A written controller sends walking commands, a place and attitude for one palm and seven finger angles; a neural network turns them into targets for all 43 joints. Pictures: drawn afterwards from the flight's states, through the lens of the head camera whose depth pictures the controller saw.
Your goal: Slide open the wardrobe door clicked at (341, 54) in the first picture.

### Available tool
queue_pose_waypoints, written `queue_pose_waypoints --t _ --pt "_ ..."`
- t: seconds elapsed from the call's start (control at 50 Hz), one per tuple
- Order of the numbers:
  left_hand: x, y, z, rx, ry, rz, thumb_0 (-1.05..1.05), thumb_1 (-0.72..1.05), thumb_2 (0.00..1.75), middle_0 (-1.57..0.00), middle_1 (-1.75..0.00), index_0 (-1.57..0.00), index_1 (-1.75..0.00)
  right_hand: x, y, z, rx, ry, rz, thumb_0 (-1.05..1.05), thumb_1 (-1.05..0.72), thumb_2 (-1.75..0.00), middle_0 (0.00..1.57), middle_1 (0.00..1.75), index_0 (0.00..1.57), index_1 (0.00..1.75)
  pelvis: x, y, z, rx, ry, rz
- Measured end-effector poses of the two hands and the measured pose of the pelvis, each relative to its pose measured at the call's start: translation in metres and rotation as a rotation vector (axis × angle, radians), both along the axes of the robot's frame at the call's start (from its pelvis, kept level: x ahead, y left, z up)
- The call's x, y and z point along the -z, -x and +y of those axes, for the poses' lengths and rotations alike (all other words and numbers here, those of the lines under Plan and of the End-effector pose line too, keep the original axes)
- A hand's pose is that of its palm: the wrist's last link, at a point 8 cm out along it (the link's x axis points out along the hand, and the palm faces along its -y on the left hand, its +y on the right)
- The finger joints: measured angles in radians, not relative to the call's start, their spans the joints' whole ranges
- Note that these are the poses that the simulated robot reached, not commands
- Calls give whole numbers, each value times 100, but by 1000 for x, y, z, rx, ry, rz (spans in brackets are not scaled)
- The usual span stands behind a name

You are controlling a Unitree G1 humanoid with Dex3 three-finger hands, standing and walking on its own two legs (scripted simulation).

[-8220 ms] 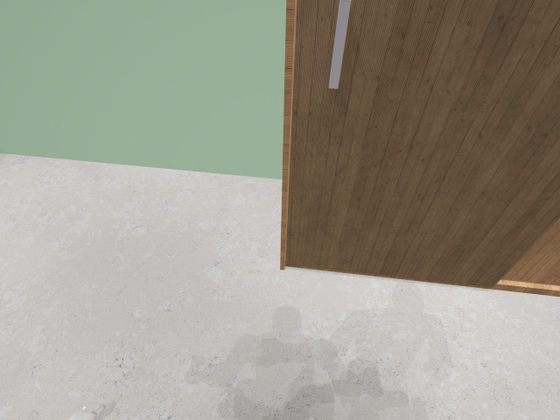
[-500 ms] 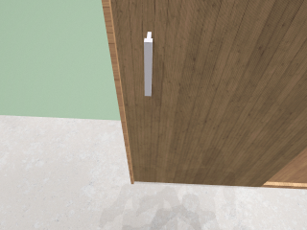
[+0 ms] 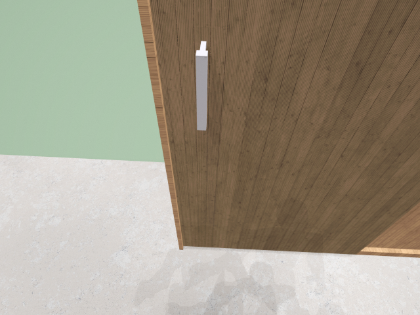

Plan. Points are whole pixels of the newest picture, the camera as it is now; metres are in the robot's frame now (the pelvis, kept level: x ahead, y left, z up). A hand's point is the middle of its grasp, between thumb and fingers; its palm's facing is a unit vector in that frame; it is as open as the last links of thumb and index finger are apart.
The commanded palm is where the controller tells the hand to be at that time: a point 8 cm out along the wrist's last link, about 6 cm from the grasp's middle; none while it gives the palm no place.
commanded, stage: look again from close up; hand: left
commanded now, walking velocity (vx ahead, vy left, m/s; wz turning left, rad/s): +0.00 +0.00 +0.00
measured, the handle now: (202, 88) +0.51 +0.05 +0.18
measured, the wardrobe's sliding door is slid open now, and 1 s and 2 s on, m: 0.00 0.00 0.00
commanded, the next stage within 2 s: raise the hand with hooked fingers in 0.18 s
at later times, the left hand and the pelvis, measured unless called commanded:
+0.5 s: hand (94, 262) +0.21 +0.23 -0.01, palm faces +0.24 -0.96 -0.11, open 7.7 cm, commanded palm +0.12 +0.29 -0.04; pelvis -0.01 -0.01 -0.02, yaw +1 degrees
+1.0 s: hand (78, 270) +0.18 +0.23 +0.03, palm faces +0.01 -0.99 -0.11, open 10.4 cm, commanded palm +0.14 +0.29 +0.05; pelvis -0.04 -0.02 -0.05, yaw +2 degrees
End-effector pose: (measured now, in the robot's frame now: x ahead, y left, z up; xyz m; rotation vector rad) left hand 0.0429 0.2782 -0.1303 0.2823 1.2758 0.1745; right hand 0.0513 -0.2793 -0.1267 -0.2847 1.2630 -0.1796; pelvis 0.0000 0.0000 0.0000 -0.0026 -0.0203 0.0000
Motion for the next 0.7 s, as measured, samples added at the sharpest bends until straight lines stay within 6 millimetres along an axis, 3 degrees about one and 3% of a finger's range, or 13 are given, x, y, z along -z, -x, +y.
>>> queue_pose_waypoints --t 0.3,0.34,0.38,0.46,0.52,0.56,0.62,0.7 --pt "-5 -16 6 17 -20 -34 1 90 89 -20 -30 -21 -30 -4 -18 -7 -19 16 -33 0 -90 -90 20 30 20 30 0 -4 -1 -6 -1 1" --pt "-21 -38 10 -87 2 -222 1 90 89 -20 -30 -21 -30 -9 -25 -4 -33 24 -118 1 -90 -90 20 30 20 30 2 -2 -2 -8 -6 10" --pt "-49 -68 12 -123 -3 -475 2 89 89 -21 -31 -21 -31 -15 -35 1 -50 19 -228 1 -90 -90 20 30 20 30 5 1 -4 -12 -9 11" --pt "-108 -121 7 -87 31 -906 2 85 87 -21 -33 -21 -33 -24 -58 14 -76 -19 -422 1 -90 -90 20 30 20 30 13 7 -8 -20 -8 34" --pt "-132 -138 0 11 79 -1140 1 80 85 -21 -36 -21 -36 -25 -75 20 -99 -44 -539 1 -90 -90 20 30 20 30 26 13 -11 -9 -10 88" --pt "-131 -135 -2 90 111 -1220 1 76 83 -21 -39 -21 -39 -22 -86 22 -123 -55 -600 1 -90 -90 20 30 20 30 38 17 -14 -2 -13 127" --pt "-113 -117 -1 192 159 -1221 1 70 81 -22 -43 -22 -43 -14 -101 22 -170 -54 -667 1 -90 -90 20 30 20 30 58 23 -17 3 -15 170" --pt "-99 -85 9 146 194 -1185 1 61 77 -23 -49 -23 -49 -6 -113 22 -217 -42 -709 1 -90 -90 20 30 20 30 74 26 -19 -7 -1 182"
